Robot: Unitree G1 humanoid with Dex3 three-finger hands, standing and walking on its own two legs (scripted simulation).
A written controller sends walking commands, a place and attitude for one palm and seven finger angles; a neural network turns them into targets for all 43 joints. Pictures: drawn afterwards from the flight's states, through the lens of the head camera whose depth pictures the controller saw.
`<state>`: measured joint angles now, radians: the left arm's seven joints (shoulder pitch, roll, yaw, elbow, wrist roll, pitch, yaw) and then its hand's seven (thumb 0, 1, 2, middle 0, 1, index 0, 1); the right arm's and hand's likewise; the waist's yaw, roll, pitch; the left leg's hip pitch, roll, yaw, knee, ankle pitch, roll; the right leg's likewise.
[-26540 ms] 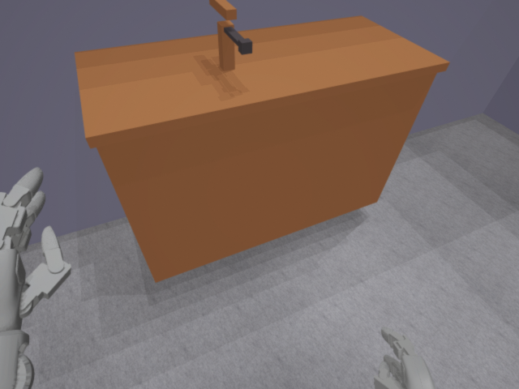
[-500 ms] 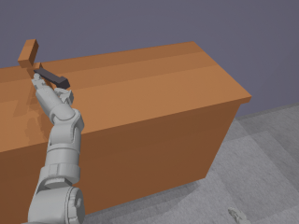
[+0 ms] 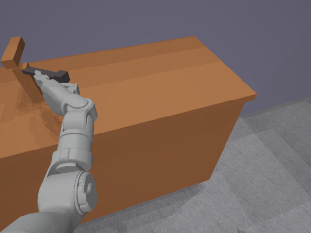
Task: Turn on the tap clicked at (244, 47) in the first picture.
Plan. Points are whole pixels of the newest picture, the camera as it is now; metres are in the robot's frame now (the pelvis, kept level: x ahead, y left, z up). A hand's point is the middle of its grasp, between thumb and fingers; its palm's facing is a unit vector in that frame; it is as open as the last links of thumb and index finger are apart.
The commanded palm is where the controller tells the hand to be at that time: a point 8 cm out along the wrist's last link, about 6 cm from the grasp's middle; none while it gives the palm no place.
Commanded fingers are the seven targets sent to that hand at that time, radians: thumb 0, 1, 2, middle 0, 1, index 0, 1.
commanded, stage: push the lever round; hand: left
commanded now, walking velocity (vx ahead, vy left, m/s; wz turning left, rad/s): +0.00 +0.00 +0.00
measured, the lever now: (62, 77) +0.47 +0.28 +0.17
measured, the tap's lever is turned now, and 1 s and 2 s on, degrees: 53 82 82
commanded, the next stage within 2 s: lift the hand up off the lever in 0.84 s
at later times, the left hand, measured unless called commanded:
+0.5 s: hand (87, 79) +0.48 +0.21 +0.16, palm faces +0.83 -0.53 -0.16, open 8.2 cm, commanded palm +0.43 +0.23 +0.16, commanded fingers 0.00 0.90 0.90 -0.15 -0.15 -0.15 -0.15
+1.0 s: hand (88, 71) +0.51 +0.22 +0.16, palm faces +0.82 -0.55 -0.16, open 8.0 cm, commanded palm +0.45 +0.24 +0.17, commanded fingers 0.00 0.90 0.90 -0.15 -0.15 -0.15 -0.15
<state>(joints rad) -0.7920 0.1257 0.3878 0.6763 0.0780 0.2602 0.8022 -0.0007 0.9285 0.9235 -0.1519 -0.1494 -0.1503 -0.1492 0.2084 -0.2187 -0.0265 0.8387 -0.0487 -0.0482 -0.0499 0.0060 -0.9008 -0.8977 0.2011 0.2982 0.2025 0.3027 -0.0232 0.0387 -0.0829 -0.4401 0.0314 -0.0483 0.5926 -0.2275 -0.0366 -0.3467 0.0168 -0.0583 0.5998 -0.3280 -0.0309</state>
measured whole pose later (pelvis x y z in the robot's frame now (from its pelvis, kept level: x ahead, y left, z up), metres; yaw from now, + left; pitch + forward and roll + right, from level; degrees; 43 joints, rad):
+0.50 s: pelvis +0.00 -0.01 -0.01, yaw +0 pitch +8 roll +0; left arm -0.97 0.17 0.47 0.89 0.14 0.24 0.90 0.02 0.90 0.90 -0.15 -0.15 -0.07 -0.11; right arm 0.27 -0.22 -0.04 0.87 -0.08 -0.05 -0.01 0.00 -0.90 -0.90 0.20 0.30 0.20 0.30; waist -0.07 0.04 -0.11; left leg -0.53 0.04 -0.06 0.63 -0.25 -0.05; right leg -0.44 0.03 -0.07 0.65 -0.35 -0.04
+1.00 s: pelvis +0.01 -0.01 -0.01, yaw -1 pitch +11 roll -1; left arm -1.08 0.28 0.51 1.04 0.17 0.17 0.87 0.02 0.90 0.90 -0.15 -0.15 -0.11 -0.13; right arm 0.34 -0.23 -0.05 0.85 -0.09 -0.04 0.00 0.00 -0.90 -0.90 0.20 0.30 0.20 0.30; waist -0.11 0.04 -0.12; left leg -0.59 0.05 -0.05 0.64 -0.25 -0.04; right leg -0.49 0.03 -0.06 0.64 -0.34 -0.04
